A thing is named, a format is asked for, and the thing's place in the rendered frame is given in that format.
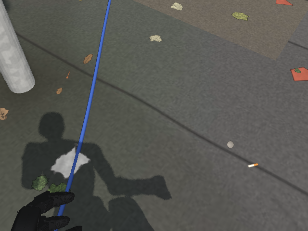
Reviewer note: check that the robot left hand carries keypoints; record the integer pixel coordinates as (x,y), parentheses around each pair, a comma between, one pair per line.
(29,217)

